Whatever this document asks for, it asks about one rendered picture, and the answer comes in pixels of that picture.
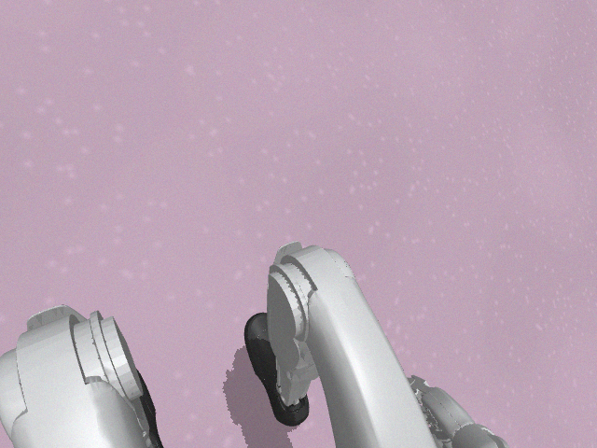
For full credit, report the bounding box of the right robot hand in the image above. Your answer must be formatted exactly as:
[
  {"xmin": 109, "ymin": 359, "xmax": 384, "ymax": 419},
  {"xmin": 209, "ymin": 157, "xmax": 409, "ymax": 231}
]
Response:
[{"xmin": 407, "ymin": 375, "xmax": 476, "ymax": 448}]

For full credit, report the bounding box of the right robot foot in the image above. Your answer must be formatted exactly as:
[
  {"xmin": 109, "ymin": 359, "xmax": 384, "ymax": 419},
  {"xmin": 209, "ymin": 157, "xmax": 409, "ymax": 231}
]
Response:
[{"xmin": 244, "ymin": 313, "xmax": 309, "ymax": 427}]

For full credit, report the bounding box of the left robot foot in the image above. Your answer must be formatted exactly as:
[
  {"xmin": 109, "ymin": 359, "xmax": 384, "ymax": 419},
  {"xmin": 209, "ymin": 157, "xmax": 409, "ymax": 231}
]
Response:
[{"xmin": 137, "ymin": 370, "xmax": 163, "ymax": 448}]

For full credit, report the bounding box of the right robot arm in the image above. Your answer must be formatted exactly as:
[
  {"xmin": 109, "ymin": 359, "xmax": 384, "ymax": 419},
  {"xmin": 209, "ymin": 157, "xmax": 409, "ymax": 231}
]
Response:
[{"xmin": 451, "ymin": 424, "xmax": 510, "ymax": 448}]

